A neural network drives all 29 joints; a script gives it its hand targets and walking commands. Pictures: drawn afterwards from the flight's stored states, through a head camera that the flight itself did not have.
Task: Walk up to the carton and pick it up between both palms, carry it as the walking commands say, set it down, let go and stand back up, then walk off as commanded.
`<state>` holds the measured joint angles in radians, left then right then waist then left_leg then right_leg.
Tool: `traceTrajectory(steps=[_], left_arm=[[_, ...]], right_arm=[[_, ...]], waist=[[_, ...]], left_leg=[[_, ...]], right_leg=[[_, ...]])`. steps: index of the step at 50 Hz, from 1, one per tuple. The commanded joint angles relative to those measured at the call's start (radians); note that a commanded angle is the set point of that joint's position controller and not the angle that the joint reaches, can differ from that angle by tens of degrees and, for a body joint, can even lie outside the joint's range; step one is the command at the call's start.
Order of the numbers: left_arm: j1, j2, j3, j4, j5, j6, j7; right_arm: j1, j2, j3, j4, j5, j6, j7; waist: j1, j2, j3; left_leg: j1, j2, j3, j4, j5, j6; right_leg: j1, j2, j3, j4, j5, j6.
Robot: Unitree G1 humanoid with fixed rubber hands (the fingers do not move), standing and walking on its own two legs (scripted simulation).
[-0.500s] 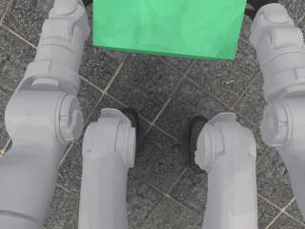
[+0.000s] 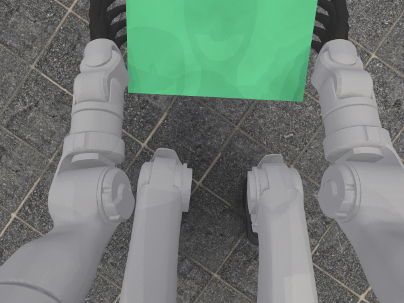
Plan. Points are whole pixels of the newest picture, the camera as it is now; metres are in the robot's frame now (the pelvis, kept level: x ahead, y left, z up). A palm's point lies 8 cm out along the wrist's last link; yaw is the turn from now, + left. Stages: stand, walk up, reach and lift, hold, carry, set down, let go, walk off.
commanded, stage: reach and lift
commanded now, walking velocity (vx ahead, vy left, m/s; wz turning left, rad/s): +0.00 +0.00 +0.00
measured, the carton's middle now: (216, 40) +0.55 +0.02 -0.15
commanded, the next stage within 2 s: none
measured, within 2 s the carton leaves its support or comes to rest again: neither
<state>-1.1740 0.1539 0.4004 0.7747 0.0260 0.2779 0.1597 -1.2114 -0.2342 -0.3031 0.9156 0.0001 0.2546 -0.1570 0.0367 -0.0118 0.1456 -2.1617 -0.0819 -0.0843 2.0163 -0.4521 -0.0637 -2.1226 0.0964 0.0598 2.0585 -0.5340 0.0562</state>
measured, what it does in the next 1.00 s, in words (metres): rises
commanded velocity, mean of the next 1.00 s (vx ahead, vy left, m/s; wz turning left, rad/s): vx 0.00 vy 0.00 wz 0.00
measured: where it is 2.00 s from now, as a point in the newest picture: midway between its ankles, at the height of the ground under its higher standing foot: (211, 216)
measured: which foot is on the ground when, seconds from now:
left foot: down 0.00-1.00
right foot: down 0.00-1.00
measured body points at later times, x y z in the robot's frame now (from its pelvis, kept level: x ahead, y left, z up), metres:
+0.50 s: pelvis +0.04 +0.00 +0.07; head +0.34 +0.02 +0.40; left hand +0.52 +0.20 -0.06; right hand +0.54 -0.17 -0.06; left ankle +0.15 +0.13 -0.37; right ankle +0.13 -0.13 -0.37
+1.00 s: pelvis +0.03 +0.00 +0.12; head +0.23 +0.00 +0.52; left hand +0.51 +0.19 +0.08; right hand +0.51 -0.18 +0.07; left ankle +0.15 +0.13 -0.37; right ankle +0.13 -0.13 -0.37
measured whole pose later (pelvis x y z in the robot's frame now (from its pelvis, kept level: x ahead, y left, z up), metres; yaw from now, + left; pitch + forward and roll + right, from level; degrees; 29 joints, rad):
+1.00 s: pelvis +0.03 +0.00 +0.12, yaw +0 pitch +42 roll -1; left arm -0.95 0.04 0.52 0.77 0.22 0.37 0.09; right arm -0.98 -0.13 -0.39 0.89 -0.20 0.38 -0.08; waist 0.02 0.00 -0.31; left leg -1.93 -0.06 -0.09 1.62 -0.43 -0.05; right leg -1.90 0.08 0.07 1.65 -0.49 0.05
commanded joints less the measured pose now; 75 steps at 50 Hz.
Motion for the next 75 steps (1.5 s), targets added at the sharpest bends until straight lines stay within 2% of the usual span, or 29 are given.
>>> traceTrajectory(steps=[1, 3, 4, 11, 12, 13, 17, 19, 22, 24, 25, 27, 28, 29, 30, 35, 36, 38, 42, 45, 46, 48, 49, 52, 58, 63, 67, 71, 75], left_arm=[[-0.567, -0.841, -0.316, 0.203, 0.026, 0.04, -0.365], [-0.509, -0.857, -0.239, 0.286, 0.085, 0.07, -0.371], [-0.483, -0.868, -0.194, 0.315, 0.097, 0.068, -0.376], [-0.519, -0.936, -0.293, 0.042, -0.057, 0.003, -0.409], [-0.586, -1.006, -0.431, -0.133, -0.117, -0.012, -0.416], [-0.533, -0.976, -0.495, -0.151, -0.167, -0.015, -0.423], [-0.428, -0.957, -0.531, -0.142, -0.123, 0.0, -0.409], [-0.334, -0.997, -0.531, -0.067, -0.075, 0.015, -0.396], [-0.279, -1.044, -0.645, -0.199, -0.109, 0.027, -0.371], [-0.284, -0.971, -0.634, -0.253, -0.098, 0.017, -0.363], [-0.337, -0.941, -0.658, -0.292, -0.1, 0.025, -0.368], [-0.324, -0.945, -0.64, -0.262, -0.084, 0.026, -0.369], [-0.343, -0.996, -0.692, -0.354, -0.123, 0.036, -0.378], [-0.341, -0.906, -0.606, -0.225, -0.072, 0.039, -0.375], [-0.414, -0.974, -0.682, -0.356, -0.122, 0.027, -0.376], [-0.322, -0.988, -0.54, -0.128, -0.06, 0.065, -0.399], [-0.408, -0.991, -0.618, -0.24, -0.106, 0.054, -0.401], [-0.368, -1.007, -0.499, -0.018, -0.046, 0.085, -0.42], [-0.336, -0.979, -0.37, 0.085, 0.01, 0.107, -0.422], [-0.322, -0.975, -0.323, 0.086, 0.037, 0.119, -0.441], [-0.317, -0.959, -0.302, 0.079, 0.065, 0.101, -0.444], [-0.279, -0.94, -0.242, 0.104, 0.095, 0.112, -0.441], [-0.275, -0.919, -0.22, 0.101, 0.122, 0.11, -0.44], [-0.237, -0.936, -0.279, 0.043, 0.105, 0.081, -0.435], [-0.18, -1.086, -0.454, -0.118, -0.04, 0.048, -0.442], [-0.148, -1.113, -0.506, -0.15, -0.043, 0.056, -0.456], [0.024, -1.169, -0.643, -0.212, -0.072, 0.079, -0.441], [0.046, -1.065, -0.571, -0.181, 0.026, 0.073, -0.443], [0.081, -1.08, -0.635, -0.233, -0.019, 0.04, -0.431]], right_arm=[[-0.689, 0.898, 0.275, -0.019, 0.007, 0.023, 0.365], [-0.74, 0.878, 0.264, -0.036, 0.023, 0.035, 0.39], [-0.734, 0.897, 0.225, -0.004, -0.007, 0.041, 0.393], [-0.539, 0.978, 0.285, -0.132, 0.007, -0.009, 0.383], [-0.529, 1.068, 0.407, -0.246, 0.076, -0.015, 0.381], [-0.498, 1.093, 0.46, -0.29, 0.089, -0.011, 0.373], [-0.461, 1.014, 0.423, -0.271, 0.09, -0.026, 0.393], [-0.481, 0.977, 0.453, -0.304, 0.105, -0.03, 0.397], [-0.389, 1.008, 0.557, -0.389, 0.136, -0.004, 0.401], [-0.391, 1.124, 0.599, -0.394, 0.189, 0.004, 0.402], [-0.418, 1.052, 0.587, -0.416, 0.182, 0.005, 0.407], [-0.353, 1.081, 0.555, -0.311, 0.144, 0.011, 0.395], [-0.427, 1.094, 0.611, -0.473, 0.18, 0.013, 0.391], [-0.371, 1.026, 0.522, -0.281, 0.119, 0.032, 0.392], [-0.453, 1.067, 0.603, -0.436, 0.169, 0.013, 0.386], [-0.476, 0.994, 0.463, -0.314, 0.054, 0.026, 0.374], [-0.512, 1.066, 0.509, -0.388, 0.087, 0.027, 0.376], [-0.469, 1.0, 0.41, -0.245, -0.002, 0.044, 0.371], [-0.433, 1.04, 0.329, -0.118, -0.018, 0.067, 0.402], [-0.359, 1.036, 0.238, -0.049, -0.067, 0.084, 0.423], [-0.407, 1.034, 0.26, -0.062, -0.038, 0.073, 0.433], [-0.321, 1.041, 0.192, -0.017, -0.078, 0.086, 0.453], [-0.32, 1.042, 0.2, -0.044, -0.076, 0.082, 0.455], [-0.401, 1.059, 0.274, -0.14, -0.001, 0.049, 0.468], [-0.358, 1.114, 0.428, -0.321, 0.087, 0.014, 0.451], [-0.06, 1.091, 0.355, -0.201, -0.059, 0.036, 0.439], [0.006, 1.085, 0.451, -0.31, -0.009, 0.032, 0.458], [0.084, 1.068, 0.365, -0.205, -0.041, 0.035, 0.479], [-0.072, 1.138, 0.557, -0.419, 0.088, -0.003, 0.483]], waist=[[0.014, 0.013, -1.047], [0.084, 0.066, -1.035], [0.025, 0.043, -1.053], [-0.063, -0.052, -1.319], [-0.018, -0.042, -1.551], [-0.068, -0.143, -1.637], [-0.028, 0.033, -1.572], [0.023, 0.055, -1.555], [0.001, 0.058, -1.73], [0.087, 0.037, -1.705], [0.042, 0.046, -1.768], [0.06, 0.009, -1.619], [0.026, 0.021, -1.849], [0.062, 0.055, -1.597], [0.048, 0.012, -1.764], [-0.024, -0.061, -1.512], [-0.021, -0.037, -1.627], [-0.045, -0.049, -1.402], [-0.004, -0.015, -1.108], [-0.041, -0.022, -1.123], [0.025, -0.012, -1.108], [0.006, -0.013, -1.067], [0.049, 0.025, -1.046], [0.088, 0.028, -1.141], [0.01, -0.01, -1.401], [-0.094, -0.032, -1.431], [-0.075, 0.065, -1.557], [-0.027, 0.122, -1.304], [0.024, -0.01, -1.397]], left_leg=[[0.417, -0.056, 0.187, -0.238, -0.208, 0.077], [0.454, -0.053, 0.195, -0.263, -0.183, 0.063], [0.462, -0.057, 0.186, -0.266, -0.185, 0.071], [0.488, -0.057, 0.158, -0.285, 0.141, 0.057], [0.591, -0.075, 0.189, -0.288, 0.295, 0.041], [0.62, -0.055, 0.161, -0.273, 0.37, 0.04], [0.663, -0.061, 0.169, -0.301, 0.367, 0.03], [0.771, -0.048, 0.16, -0.317, 0.409, 0.026], [0.916, -0.06, 0.163, -0.346, 0.539, 0.016], [0.868, -0.073, 0.191, -0.353, 0.482, 0.034], [0.884, -0.057, 0.177, -0.33, 0.506, 0.032], [0.766, -0.061, 0.188, -0.368, 0.379, 0.042], [0.905, -0.069, 0.201, -0.364, 0.425, 0.041], [0.732, -0.064, 0.205, -0.366, 0.319, 0.046], [0.858, -0.066, 0.203, -0.371, 0.366, 0.046], [0.695, -0.05, 0.179, -0.403, 0.135, 0.06], [0.805, -0.057, 0.176, -0.424, 0.132, 0.06], [0.647, -0.045, 0.175, -0.45, 0.004, 0.055], [0.62, -0.048, 0.185, -0.523, -0.045, 0.055], [0.692, -0.049, 0.165, -0.589, -0.116, 0.052], [0.627, -0.054, 0.183, -0.57, -0.054, 0.051], [0.707, -0.055, 0.182, -0.626, -0.091, 0.047], [0.71, -0.069, 0.207, -0.626, -0.1, 0.043], [0.807, -0.066, 0.185, -0.638, 0.071, 0.05], [1.005, -0.072, 0.15, -0.631, 0.296, 0.049], [0.975, -0.056, 0.143, -0.666, 0.352, 0.031], [1.266, -0.051, 0.121, -0.703, 0.625, 0.007], [1.144, -0.057, 0.144, -0.738, 0.565, 0.002], [1.139, -0.064, 0.124, -0.751, 0.565, 0.041]], right_leg=[[0.26, 0.025, -0.162, -0.316, -0.216, -0.072], [0.257, 0.012, -0.143, -0.358, -0.217, -0.074], [0.23, 0.032, -0.161, -0.352, -0.225, -0.073], [0.467, 0.045, -0.186, -0.35, 0.162, -0.045], [0.635, 0.059, -0.171, -0.363, 0.345, -0.044], [0.701, 0.066, -0.189, -0.329, 0.449, -0.026], [0.502, 0.071, -0.173, -0.339, 0.381, -0.05], [0.413, 0.074, -0.187, -0.35, 0.356, -0.055], [0.543, 0.094, -0.194, -0.382, 0.46, -0.04], [0.617, 0.097, -0.163, -0.389, 0.45, -0.034], [0.563, 0.088, -0.17, -0.383, 0.44, -0.032], [0.572, 0.093, -0.158, -0.413, 0.372, -0.039], [0.743, 0.09, -0.143, -0.446, 0.404, -0.039], [0.578, 0.081, -0.149, -0.412, 0.319, -0.043], [0.684, 0.09, -0.142, -0.435, 0.357, -0.046], [0.606, 0.062, -0.162, -0.485, 0.135, -0.05], [0.676, 0.064, -0.145, -0.502, 0.111, -0.052], [0.615, 0.057, -0.141, -0.532, 0.031, -0.053], [0.555, 0.045, -0.136, -0.599, -0.034, -0.054], [0.551, 0.048, -0.159, -0.66, -0.116, -0.058], [0.589, 0.035, -0.134, -0.659, -0.062, -0.054], [0.571, 0.05, -0.156, -0.679, -0.088, -0.049], [0.594, 0.051, -0.125, -0.718, -0.12, -0.06], [0.624, 0.059, -0.139, -0.705, 0.031, -0.051], [0.794, 0.065, -0.155, -0.703, 0.252, -0.034], [0.811, 0.09, -0.136, -0.732, 0.366, -0.062], [0.844, 0.092, -0.147, -0.747, 0.508, -0.052], [0.752, 0.082, -0.102, -0.815, 0.479, -0.067], [0.955, 0.065, -0.091, -0.826, 0.562, -0.039]])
